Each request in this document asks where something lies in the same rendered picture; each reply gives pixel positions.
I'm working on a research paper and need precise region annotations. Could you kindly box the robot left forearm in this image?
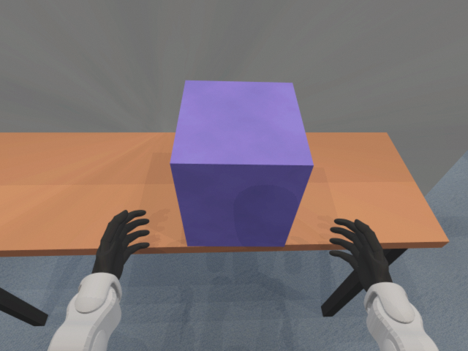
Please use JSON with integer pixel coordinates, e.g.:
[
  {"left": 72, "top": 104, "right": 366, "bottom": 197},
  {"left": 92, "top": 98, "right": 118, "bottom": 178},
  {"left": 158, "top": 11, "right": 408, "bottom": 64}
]
[{"left": 48, "top": 273, "right": 122, "bottom": 351}]

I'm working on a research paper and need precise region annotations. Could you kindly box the right robot hand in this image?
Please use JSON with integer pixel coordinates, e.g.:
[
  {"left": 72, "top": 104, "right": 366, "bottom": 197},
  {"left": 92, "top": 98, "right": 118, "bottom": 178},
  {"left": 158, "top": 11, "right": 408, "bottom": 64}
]
[{"left": 329, "top": 219, "right": 393, "bottom": 292}]

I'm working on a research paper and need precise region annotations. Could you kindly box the carton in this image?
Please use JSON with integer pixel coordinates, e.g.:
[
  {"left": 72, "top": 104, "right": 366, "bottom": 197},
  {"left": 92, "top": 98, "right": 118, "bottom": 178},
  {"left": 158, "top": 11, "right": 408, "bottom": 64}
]
[{"left": 170, "top": 80, "right": 314, "bottom": 246}]

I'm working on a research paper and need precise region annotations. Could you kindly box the left robot hand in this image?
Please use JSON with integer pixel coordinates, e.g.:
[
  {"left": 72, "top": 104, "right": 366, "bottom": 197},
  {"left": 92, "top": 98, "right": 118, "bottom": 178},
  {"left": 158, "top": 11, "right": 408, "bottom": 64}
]
[{"left": 91, "top": 210, "right": 150, "bottom": 280}]

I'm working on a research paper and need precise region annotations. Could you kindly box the robot right forearm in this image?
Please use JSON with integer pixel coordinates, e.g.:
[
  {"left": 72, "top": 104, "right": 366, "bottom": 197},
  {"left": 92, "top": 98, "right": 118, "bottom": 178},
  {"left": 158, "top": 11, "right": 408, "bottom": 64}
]
[{"left": 363, "top": 282, "right": 439, "bottom": 351}]

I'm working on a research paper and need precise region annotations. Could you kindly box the table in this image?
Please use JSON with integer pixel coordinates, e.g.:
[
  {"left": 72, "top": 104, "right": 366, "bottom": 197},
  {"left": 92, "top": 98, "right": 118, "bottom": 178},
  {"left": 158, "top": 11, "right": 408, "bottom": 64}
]
[{"left": 0, "top": 132, "right": 449, "bottom": 326}]

